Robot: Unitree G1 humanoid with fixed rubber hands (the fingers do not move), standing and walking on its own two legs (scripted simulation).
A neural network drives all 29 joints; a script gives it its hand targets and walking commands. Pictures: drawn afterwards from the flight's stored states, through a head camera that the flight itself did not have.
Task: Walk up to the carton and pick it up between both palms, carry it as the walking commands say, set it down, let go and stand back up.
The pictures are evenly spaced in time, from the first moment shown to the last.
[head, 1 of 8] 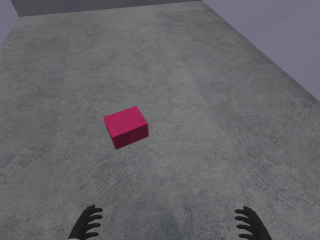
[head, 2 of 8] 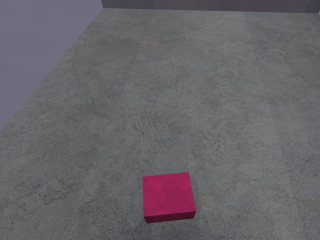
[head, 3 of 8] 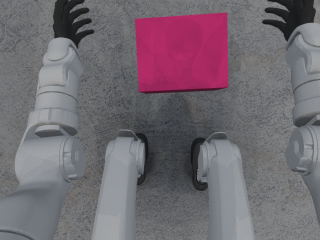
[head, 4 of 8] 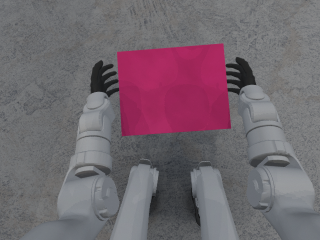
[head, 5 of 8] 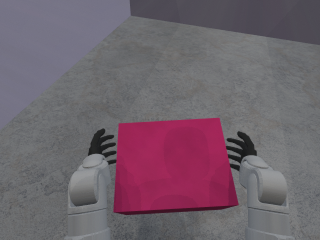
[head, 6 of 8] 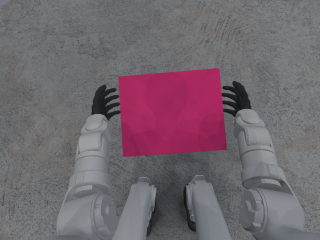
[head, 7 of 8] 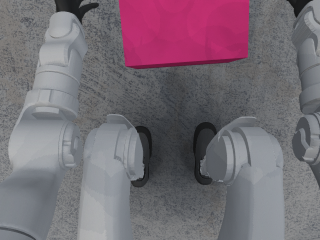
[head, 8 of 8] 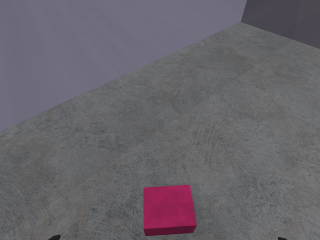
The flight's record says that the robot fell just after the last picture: no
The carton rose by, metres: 0.68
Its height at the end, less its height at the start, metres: +0.00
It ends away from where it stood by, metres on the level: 0.06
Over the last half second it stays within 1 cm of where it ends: yes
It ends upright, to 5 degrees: yes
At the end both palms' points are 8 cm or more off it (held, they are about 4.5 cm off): yes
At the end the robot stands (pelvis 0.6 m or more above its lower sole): yes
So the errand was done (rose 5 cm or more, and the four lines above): yes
